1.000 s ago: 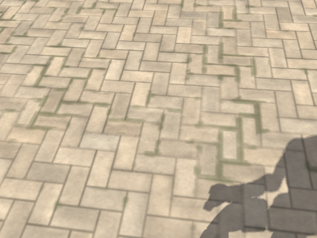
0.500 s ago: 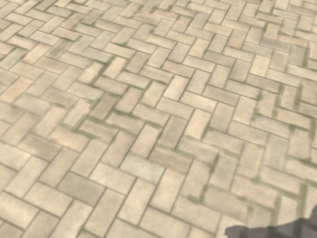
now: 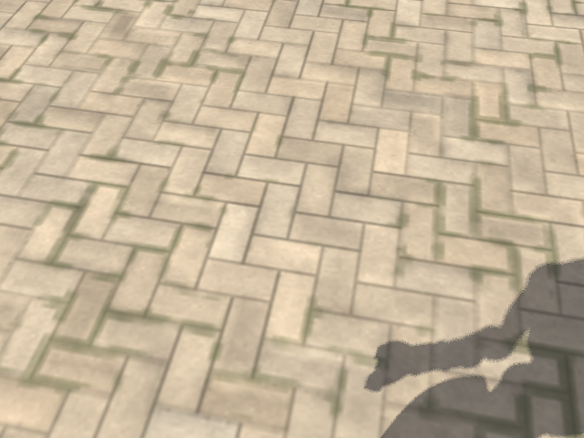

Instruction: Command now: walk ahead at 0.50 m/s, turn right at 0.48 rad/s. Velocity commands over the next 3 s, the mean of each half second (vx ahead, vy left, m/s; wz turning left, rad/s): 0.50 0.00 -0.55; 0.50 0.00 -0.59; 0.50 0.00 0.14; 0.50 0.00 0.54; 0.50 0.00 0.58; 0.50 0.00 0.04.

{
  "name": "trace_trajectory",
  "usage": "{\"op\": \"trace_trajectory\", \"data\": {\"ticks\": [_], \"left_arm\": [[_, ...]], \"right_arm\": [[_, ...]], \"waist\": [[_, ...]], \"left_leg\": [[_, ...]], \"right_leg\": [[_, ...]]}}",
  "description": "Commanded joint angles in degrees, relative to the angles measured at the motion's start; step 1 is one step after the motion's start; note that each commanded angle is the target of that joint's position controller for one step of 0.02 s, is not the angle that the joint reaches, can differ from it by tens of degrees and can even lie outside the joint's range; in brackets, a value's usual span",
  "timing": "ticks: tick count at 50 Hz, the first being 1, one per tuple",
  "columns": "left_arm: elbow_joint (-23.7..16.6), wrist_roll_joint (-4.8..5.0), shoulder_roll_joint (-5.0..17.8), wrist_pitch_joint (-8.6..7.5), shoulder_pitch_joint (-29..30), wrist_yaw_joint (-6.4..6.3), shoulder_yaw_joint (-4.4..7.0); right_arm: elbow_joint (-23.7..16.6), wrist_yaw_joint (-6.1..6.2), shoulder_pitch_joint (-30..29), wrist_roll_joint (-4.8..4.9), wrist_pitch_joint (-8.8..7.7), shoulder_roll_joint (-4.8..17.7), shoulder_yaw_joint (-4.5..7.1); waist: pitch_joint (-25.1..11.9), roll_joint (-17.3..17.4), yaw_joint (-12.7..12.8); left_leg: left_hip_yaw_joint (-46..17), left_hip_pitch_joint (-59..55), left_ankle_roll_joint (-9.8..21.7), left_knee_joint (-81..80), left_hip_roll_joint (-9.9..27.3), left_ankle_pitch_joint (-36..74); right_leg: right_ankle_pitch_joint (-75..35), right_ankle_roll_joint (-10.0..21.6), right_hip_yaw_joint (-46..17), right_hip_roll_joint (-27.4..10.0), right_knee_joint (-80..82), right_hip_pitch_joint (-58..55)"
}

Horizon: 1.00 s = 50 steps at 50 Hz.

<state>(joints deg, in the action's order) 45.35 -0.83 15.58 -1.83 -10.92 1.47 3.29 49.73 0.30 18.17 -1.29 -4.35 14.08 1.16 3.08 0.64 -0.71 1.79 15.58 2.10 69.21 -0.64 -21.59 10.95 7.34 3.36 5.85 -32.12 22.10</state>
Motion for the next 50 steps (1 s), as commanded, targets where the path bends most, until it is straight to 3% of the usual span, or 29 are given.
{"op": "trace_trajectory", "data": {"ticks": [1,3,5,10,15,17,19,20,21,22,23,24,25,26,28,31,34,38,42,44,45,46,47,48,49,50], "left_arm": [[-0.15,0.85,6.62,-0.03,-6.92,-0.89,2.07],[-0.25,0.90,6.62,-0.88,-6.53,-0.85,1.88],[0.10,0.93,8.27,-1.47,-7.71,-0.78,2.36],[0.67,1.04,8.96,-1.26,-12.20,-0.85,2.82],[0.64,0.14,9.82,-0.89,-15.67,-1.48,3.17],[-0.28,-0.16,10.64,-0.92,-13.74,-1.91,3.39],[-1.29,-0.25,11.56,-1.19,-10.37,-1.81,3.54],[-1.34,0.28,10.51,-1.61,-9.85,-1.30,3.17],[-3.12,0.90,5.90,-2.19,-10.42,-0.96,1.79],[-4.93,1.89,3.17,-1.94,-16.88,-0.95,1.20],[-2.56,-0.11,7.66,-0.81,-16.23,-1.53,1.59],[-2.42,-0.54,8.16,-0.49,-12.14,-0.99,1.79],[-2.75,-0.49,6.98,-0.31,-9.91,-0.47,1.58],[-2.95,-1.00,6.44,0.18,-8.86,0.07,1.56],[-3.08,-1.32,5.62,1.37,-8.94,0.95,1.38],[-4.98,-1.25,4.70,2.01,-4.60,1.75,1.02],[-7.02,-1.25,3.92,2.05,1.03,2.27,0.57],[-9.42,-1.06,2.08,1.57,8.39,3.19,-0.58],[-11.39,-1.54,2.49,1.54,12.74,3.48,-0.77],[-11.25,-1.90,3.18,1.58,11.09,2.93,-0.38],[-10.38,-2.05,3.94,1.43,7.53,2.52,0.09],[-8.28,-2.26,5.02,0.94,0.36,1.97,0.85],[-4.94,-2.76,7.77,0.57,-9.94,1.04,2.25],[-5.15,-2.34,14.75,0.73,-11.65,0.06,4.04],[-6.78,-0.35,16.56,1.20,-12.78,-0.28,4.54],[-5.16,-0.03,14.16,1.44,-11.41,-0.91,3.96]], "right_arm": [[-6.76,-0.34,-2.23,-0.79,-0.96,6.87,1.28],[-6.62,-0.71,-0.39,-1.75,1.19,5.72,0.93],[-7.66,-0.96,-2.15,-1.71,2.09,5.08,0.74],[-11.64,-1.28,-14.06,-1.16,2.10,4.72,0.34],[-14.36,-1.48,-20.97,-0.42,1.14,5.46,0.02],[-14.31,-1.34,-18.87,-0.28,0.66,6.80,0.35],[-11.79,-0.63,-10.12,-0.19,0.03,8.88,1.28],[-10.09,0.06,-3.02,-0.75,-0.77,10.78,2.07],[-9.86,1.13,6.37,-2.03,-1.07,15.19,3.09],[-10.16,1.21,4.13,-2.25,-0.08,19.54,4.18],[-10.49,0.89,0.91,-1.34,0.61,14.40,3.66],[-11.16,0.63,-2.11,-0.85,0.68,9.33,2.46],[-10.80,0.42,-3.71,-0.89,0.58,7.32,1.90],[-10.21,0.52,-3.49,-0.82,0.30,6.82,1.72],[-8.80,0.32,-2.08,-0.22,-0.67,6.84,1.78],[-7.46,-0.16,-0.26,0.38,-1.66,7.43,2.27],[-6.11,-0.20,1.29,0.28,-1.53,7.42,2.49],[-4.72,-0.21,2.53,0.24,-1.33,8.03,2.80],[-2.76,0.33,5.50,0.20,-0.47,9.71,3.35],[-2.01,0.70,5.97,0.08,0.29,11.23,3.62],[-1.73,0.85,6.13,0.05,0.79,12.21,3.80],[-1.85,0.94,5.80,0.25,1.31,12.78,3.84],[-2.92,0.89,5.12,0.12,1.47,12.29,3.61],[-7.08,-0.14,6.91,0.46,1.17,5.65,2.07],[-9.47,-0.46,2.12,-0.20,0.84,8.69,2.76],[-10.11,-0.66,-2.34,0.10,0.65,8.77,2.70]], "waist": [[-2.00,1.22,0.52],[-2.90,-0.89,-1.06],[-2.76,-1.80,-1.08],[-0.92,-3.85,3.23],[-1.60,-4.46,6.07],[-1.98,-5.10,4.25],[-4.72,-4.98,-0.18],[-8.72,-1.45,-3.94],[-17.82,5.66,-7.01],[-20.28,19.01,-1.98],[-13.78,9.27,-0.72],[-7.63,2.70,-0.94],[-4.33,1.33,-0.33],[-3.16,3.72,0.03],[-3.06,6.27,0.76],[-2.70,5.26,0.85],[-0.98,4.63,0.07],[0.74,4.62,-1.42],[1.87,4.36,-2.41],[0.03,5.20,-1.14],[-2.50,5.52,0.58],[-6.77,4.66,3.83],[-12.71,0.97,8.42],[-18.75,-12.42,6.06],[-22.68,-10.27,7.69],[-14.73,-4.39,7.25]], "left_leg": [[-5.09,19.95,-1.25,1.44,5.39,2.73],[-3.99,15.98,-2.89,-2.76,5.71,3.12],[-2.71,16.64,-4.21,-7.48,5.81,5.71],[-1.94,20.33,-5.86,-23.47,5.18,17.79],[-2.49,19.57,-4.90,-32.72,2.49,19.22],[-3.66,14.05,-3.69,-36.81,1.63,16.41],[-2.96,0.72,-1.88,-40.67,-0.66,12.29],[-4.87,-10.08,-0.13,-44.14,1.78,12.73],[-18.63,-22.99,2.85,-46.23,15.78,-0.21],[-44.67,-30.83,8.73,-53.93,26.91,-4.85],[-44.48,-24.75,9.31,-53.59,25.77,-10.79],[-34.88,-17.94,8.12,-54.20,22.66,-7.97],[-26.41,-13.18,6.97,-55.55,19.66,0.56],[-20.42,-10.86,5.92,-56.39,17.41,6.68],[-13.36,-9.11,5.41,-57.34,15.36,16.65],[-7.66,-10.39,6.49,-59.07,15.86,23.41],[-2.16,-11.62,6.67,-60.22,15.22,26.54],[4.43,-11.80,5.45,-60.20,14.02,27.93],[7.70,-17.06,4.28,-57.33,16.00,34.90],[10.16,-19.76,3.43,-50.20,16.34,51.91],[11.08,-20.57,3.25,-43.24,16.39,60.07],[12.11,-18.47,2.77,-32.57,15.93,61.25],[12.81,-9.09,1.05,-17.42,14.61,49.91],[12.55,14.26,-2.16,2.48,7.31,5.86],[1.13,24.68,-3.41,12.47,0.23,-10.41],[-2.69,29.29,-2.54,11.92,4.27,-3.62]], "right_leg": [[-14.49,10.43,-24.91,-17.31,17.66,-15.70],[-18.16,9.72,-20.76,-14.39,19.07,-11.31],[-18.54,9.68,-18.89,-12.69,20.25,-9.54],[-15.81,6.50,-19.01,-10.23,20.22,-12.30],[-22.02,5.40,-22.60,-11.80,15.03,-19.17],[-22.92,3.80,-24.85,-12.74,12.50,-19.08],[-27.69,1.61,-25.37,-11.36,5.52,-15.76],[-26.23,0.14,-22.46,-7.57,-5.02,-12.40],[-11.27,-1.25,-16.79,-3.87,-21.31,-6.03],[22.41,-2.59,-10.55,4.02,-33.01,10.94],[18.60,-2.17,-10.50,-2.14,-38.67,15.72],[12.96,-2.44,-10.00,-4.09,-38.19,15.10],[9.77,-3.11,-9.33,-5.76,-36.07,13.79],[8.61,-3.68,-8.66,-7.07,-34.48,12.79],[6.86,-4.54,-7.55,-7.58,-34.19,11.48],[2.88,-5.30,-7.08,-8.53,-33.31,15.58],[-2.22,-6.15,-5.87,-9.20,-28.12,19.35],[-9.35,-5.41,-2.10,-9.30,-14.40,15.81],[-4.63,-2.52,2.06,-8.01,-6.21,12.69],[1.42,-0.27,4.40,-4.77,-4.00,7.70],[4.26,1.13,5.11,-2.48,-3.00,3.17],[4.31,2.79,4.99,-0.15,0.03,-5.59],[4.44,5.10,-0.18,-2.05,3.07,-20.47],[10.99,11.34,-27.49,-19.88,5.76,-38.43],[4.49,15.79,-48.90,-26.25,14.05,-41.80],[-2.69,13.76,-36.95,-24.74,14.46,-37.48]]}}
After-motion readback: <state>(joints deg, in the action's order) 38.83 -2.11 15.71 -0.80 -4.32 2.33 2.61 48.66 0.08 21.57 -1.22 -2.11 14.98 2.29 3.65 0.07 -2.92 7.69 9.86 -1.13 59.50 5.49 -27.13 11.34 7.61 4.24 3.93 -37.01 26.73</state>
